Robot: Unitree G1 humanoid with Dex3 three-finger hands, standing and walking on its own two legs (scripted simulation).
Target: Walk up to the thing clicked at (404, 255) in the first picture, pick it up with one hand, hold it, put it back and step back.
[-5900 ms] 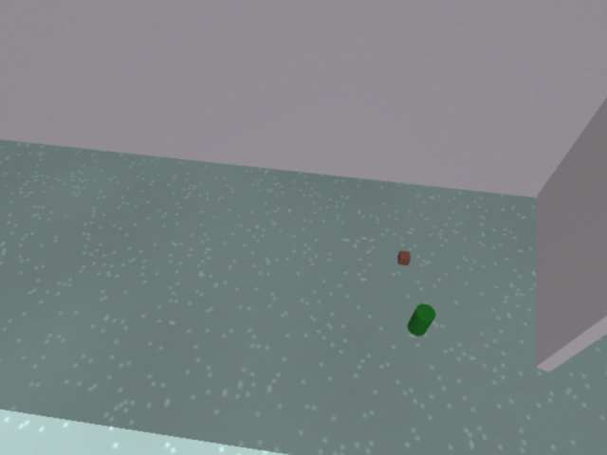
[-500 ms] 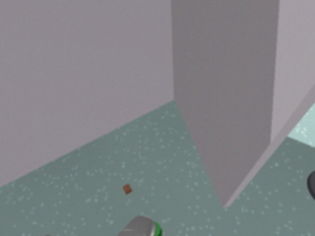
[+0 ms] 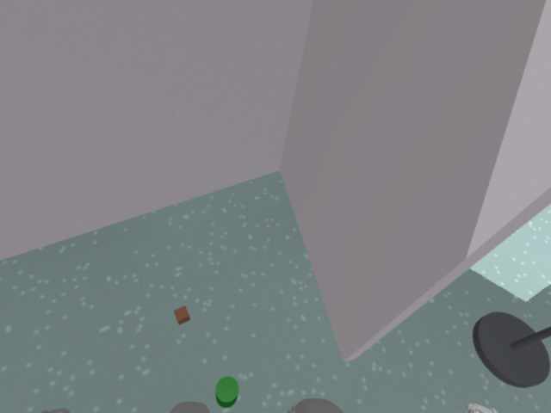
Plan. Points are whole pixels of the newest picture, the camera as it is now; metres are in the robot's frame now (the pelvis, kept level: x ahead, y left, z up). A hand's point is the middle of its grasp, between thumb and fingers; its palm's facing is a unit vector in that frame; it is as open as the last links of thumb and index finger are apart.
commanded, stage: walk up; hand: left
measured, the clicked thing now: (182, 315) +0.49 +0.24 -0.73
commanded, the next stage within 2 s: stand in 0.66 s
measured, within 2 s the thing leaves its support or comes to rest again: neither
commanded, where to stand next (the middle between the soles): +0.10 +0.01 m, yaw -1 degrees
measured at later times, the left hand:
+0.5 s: hand out of the picture +0.01 +0.29 -0.07, palm faces +0.06 -0.77 -0.64, open 7.4 cm
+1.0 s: hand out of the picture +0.03 +0.24 -0.14, palm faces +0.02 -0.95 -0.31, open 7.4 cm
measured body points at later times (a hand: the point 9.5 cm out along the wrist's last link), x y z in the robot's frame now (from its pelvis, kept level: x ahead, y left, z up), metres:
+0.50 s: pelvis -0.01 -0.04 +0.01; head +0.04 -0.11 +0.45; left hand +0.00 +0.32 -0.03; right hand +0.09 -0.34 -0.16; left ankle +0.01 +0.15 -0.63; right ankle +0.03 -0.16 -0.71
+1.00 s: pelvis -0.01 +0.00 +0.02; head +0.00 +0.01 +0.47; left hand +0.03 +0.29 -0.12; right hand +0.11 -0.31 -0.09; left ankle +0.01 +0.14 -0.71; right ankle +0.03 -0.13 -0.71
